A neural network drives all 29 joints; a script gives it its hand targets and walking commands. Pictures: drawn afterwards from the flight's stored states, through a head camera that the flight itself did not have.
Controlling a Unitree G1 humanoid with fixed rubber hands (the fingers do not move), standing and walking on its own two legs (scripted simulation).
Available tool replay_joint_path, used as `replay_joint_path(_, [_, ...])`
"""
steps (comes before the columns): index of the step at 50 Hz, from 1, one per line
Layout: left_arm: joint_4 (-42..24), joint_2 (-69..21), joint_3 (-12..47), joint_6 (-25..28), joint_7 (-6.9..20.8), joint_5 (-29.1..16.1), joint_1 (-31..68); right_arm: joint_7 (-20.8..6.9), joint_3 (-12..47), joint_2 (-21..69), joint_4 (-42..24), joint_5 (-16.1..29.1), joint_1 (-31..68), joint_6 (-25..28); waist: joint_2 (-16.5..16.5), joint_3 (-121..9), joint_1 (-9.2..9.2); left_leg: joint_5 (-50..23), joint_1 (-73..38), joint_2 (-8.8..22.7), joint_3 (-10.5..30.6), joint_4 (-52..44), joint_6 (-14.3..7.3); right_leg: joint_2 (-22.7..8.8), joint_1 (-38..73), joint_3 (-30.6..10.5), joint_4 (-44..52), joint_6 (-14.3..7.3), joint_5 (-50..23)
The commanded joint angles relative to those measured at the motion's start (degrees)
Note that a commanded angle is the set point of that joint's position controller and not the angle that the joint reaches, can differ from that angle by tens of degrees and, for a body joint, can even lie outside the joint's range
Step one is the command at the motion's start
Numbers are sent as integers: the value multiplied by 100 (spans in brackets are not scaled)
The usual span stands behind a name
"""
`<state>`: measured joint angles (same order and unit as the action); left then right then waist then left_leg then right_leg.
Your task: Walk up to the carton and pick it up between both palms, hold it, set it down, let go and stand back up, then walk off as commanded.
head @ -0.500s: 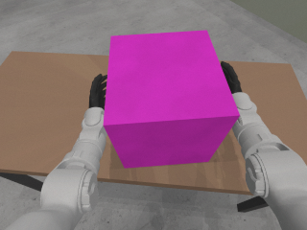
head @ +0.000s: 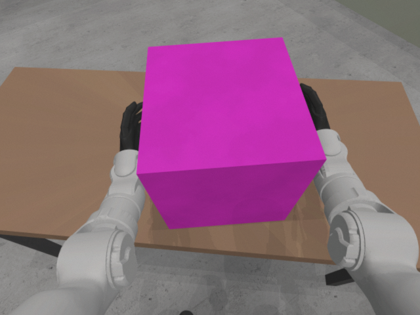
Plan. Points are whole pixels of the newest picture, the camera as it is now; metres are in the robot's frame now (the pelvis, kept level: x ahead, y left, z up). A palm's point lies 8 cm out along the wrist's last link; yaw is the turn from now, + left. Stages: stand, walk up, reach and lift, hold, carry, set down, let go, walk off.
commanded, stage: reach and lift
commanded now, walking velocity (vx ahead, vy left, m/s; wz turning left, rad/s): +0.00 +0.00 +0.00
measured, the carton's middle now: (221, 140) +0.45 +0.03 +0.02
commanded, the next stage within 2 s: none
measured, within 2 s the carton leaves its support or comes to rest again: leaves its support in 0.92 s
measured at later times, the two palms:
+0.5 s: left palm (129, 149) +0.40 +0.21 +0.05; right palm (315, 131) +0.45 -0.14 +0.07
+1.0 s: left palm (126, 154) +0.39 +0.21 +0.05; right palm (313, 133) +0.44 -0.14 +0.07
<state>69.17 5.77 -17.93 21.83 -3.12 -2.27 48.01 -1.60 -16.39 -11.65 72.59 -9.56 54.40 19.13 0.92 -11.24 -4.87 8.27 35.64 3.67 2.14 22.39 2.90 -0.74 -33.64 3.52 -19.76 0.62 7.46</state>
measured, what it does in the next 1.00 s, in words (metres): stands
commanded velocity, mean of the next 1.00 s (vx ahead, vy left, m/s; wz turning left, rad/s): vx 0.00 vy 0.00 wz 0.00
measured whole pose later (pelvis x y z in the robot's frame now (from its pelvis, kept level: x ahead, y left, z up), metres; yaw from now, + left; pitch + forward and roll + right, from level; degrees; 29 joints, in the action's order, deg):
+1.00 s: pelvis -0.01 +0.00 +0.00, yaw +0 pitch +20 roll -1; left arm 68.4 5.1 -16.2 25.8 -4.8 -2.3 45.4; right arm 4.9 -11.2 -11.5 77.8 -9.2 52.6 29.9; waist -0.4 -11.7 -4.9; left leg 7.2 35.6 3.5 2.1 22.4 2.9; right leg -0.9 -33.5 3.5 -19.6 0.6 6.3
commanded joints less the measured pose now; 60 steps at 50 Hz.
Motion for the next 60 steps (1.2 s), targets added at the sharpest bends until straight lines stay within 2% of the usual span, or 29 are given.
replay_joint_path(1, [-520,-2862,946,297,697,1184,2730,-520,1083,3540,-310,-725,2083,510,-430,-3375,-4,-1859,-701,-452,-929,-142,16,122,3677,115,-402,186,-3131])
replay_joint_path(9, [-562,-2925,1011,731,672,1239,2955,-369,1278,3597,-422,-887,2359,1135,-430,-3806,29,-2189,-691,-470,-928,-13,30,114,3813,150,-550,227,-3851])
replay_joint_path(14, [-429,-2936,986,937,699,1286,2929,-307,1353,3520,-342,-995,2452,1503,-452,-3848,58,-2217,-711,-468,-929,9,16,104,3757,174,-550,235,-3967])
replay_joint_path(22, [-208,-2895,977,1115,746,1263,3003,-269,1298,3260,-14,-1062,2651,1891,-494,-3705,102,-1996,-873,-465,-924,-22,-8,125,3402,219,-400,197,-3403])
replay_joint_path(29, [-137,-2909,1089,1124,753,1184,3074,-286,1215,3018,177,-1075,2834,2028,-433,-3588,143,-1816,-1085,-462,-908,-30,1,196,3021,279,-241,108,-2706])
replay_joint_path(36, [-341,-3029,1369,979,738,997,3043,-280,1370,2974,91,-933,2918,1947,-387,-3755,168,-1894,-1262,-478,-862,37,31,278,2890,294,-213,54,-2629])
replay_joint_path(43, [-910,-3216,1746,749,722,714,2931,-230,1765,3150,-301,-599,2899,1741,-351,-4296,190,-2337,-1416,-515,-775,218,81,365,3063,238,-336,51,-3274])
replay_joint_path(51, [-1694,-3493,2234,568,705,387,3121,-143,2201,3496,-876,-103,2833,1448,-269,-4973,357,-2642,-1568,-572,-601,370,165,397,3344,159,-437,92,-3821])
replay_joint_path(55, [-2014,-3607,2418,406,691,270,3382,-113,2406,3611,-1160,128,2805,1159,-219,-4930,454,-2525,-1693,-597,-508,356,197,387,3407,144,-383,113,-3590])
replay_joint_path(60, [-2112,-3716,2524,-18,672,207,3782,-108,2489,3628,-1422,367,2919,587,-167,-4399,588,-1944,-1952,-597,-432,171,191,383,3234,149,-123,100,-2541])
